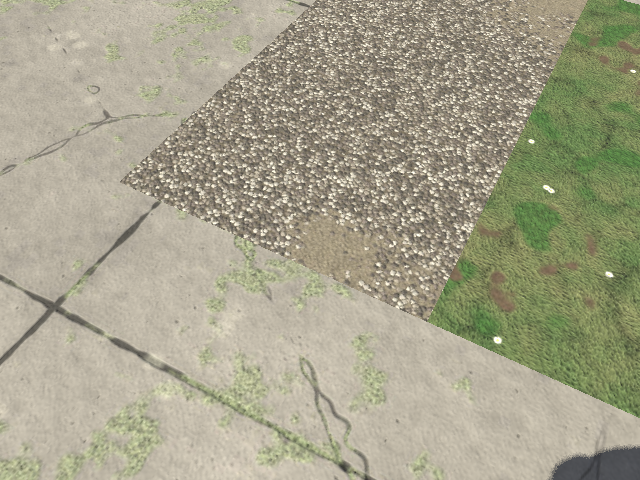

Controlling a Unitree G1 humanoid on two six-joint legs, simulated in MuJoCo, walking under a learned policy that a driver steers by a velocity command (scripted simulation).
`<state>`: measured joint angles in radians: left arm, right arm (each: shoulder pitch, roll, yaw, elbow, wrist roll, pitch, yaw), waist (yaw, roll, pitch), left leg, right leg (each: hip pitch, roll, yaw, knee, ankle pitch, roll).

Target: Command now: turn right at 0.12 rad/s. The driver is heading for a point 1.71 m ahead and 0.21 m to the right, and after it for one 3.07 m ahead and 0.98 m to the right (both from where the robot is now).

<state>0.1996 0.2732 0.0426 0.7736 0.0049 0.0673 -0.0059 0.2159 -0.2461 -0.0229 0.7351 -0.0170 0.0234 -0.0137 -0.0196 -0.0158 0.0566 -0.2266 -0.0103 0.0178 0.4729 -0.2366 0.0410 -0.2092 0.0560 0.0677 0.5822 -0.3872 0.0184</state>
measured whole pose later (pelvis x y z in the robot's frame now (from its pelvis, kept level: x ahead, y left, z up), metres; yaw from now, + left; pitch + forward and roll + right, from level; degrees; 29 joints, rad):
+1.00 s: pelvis +0.00 -0.02 +0.00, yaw +0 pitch -1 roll +0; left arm 0.27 0.18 -0.02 1.14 0.01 -0.01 0.04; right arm 0.26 -0.18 0.01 1.14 -0.01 0.01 -0.03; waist -0.01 0.01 0.03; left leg -0.17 0.00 0.00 0.40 -0.20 0.00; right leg -0.10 0.06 0.06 0.37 -0.25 -0.04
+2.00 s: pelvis +0.39 +0.01 +0.00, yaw +1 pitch -1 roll -1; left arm 0.33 0.20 0.05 1.08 0.01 -0.09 0.00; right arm 0.24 -0.19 -0.04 0.99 -0.04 -0.06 0.01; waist 0.00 0.02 0.05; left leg -0.51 0.07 -0.01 1.14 -0.27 0.07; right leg -0.15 0.11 -0.12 0.34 -0.18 -0.13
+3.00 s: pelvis +0.80 +0.04 -0.01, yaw +0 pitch -1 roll +0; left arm 0.22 0.14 0.02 1.05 0.00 -0.02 0.04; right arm 0.32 -0.15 -0.01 1.09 -0.02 -0.01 -0.05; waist -0.01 0.02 0.04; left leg -0.09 -0.01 0.08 0.46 -0.36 0.03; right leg -0.30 0.04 -0.06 0.48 -0.18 -0.07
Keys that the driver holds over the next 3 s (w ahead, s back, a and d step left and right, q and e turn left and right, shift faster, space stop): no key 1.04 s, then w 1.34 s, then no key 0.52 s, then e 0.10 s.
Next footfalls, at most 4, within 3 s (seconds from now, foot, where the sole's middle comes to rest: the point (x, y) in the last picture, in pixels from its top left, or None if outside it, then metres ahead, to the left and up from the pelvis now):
0.04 right None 0.01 -0.11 -0.78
1.80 right None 0.44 -0.03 -0.78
2.34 left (259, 353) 0.77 0.13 -0.78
2.80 right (333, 309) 0.89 -0.04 -0.78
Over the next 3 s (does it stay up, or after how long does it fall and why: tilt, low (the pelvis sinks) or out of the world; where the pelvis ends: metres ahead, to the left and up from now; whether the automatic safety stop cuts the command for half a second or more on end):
stays up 0.80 0.04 -0.01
